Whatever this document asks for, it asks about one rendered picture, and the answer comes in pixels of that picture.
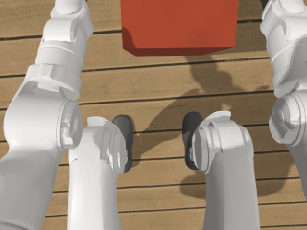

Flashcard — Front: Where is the right robot foot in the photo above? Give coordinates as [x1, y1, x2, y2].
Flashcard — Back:
[182, 111, 203, 170]

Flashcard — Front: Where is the robot left forearm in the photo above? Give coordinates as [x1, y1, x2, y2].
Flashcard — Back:
[3, 0, 94, 142]

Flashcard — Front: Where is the left robot upper arm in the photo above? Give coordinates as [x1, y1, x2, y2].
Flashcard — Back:
[0, 94, 83, 230]

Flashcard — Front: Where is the left robot foot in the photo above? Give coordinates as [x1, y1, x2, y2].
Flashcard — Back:
[112, 115, 134, 173]

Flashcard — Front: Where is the robot foot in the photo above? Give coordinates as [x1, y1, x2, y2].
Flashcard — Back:
[112, 115, 134, 173]
[182, 111, 203, 170]

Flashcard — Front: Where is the carton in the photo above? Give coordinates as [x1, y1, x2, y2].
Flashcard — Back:
[120, 0, 239, 57]

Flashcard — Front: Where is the right robot upper arm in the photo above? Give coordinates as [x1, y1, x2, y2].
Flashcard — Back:
[269, 92, 307, 201]

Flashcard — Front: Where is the robot right forearm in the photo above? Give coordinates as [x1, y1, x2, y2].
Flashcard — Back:
[260, 0, 307, 98]

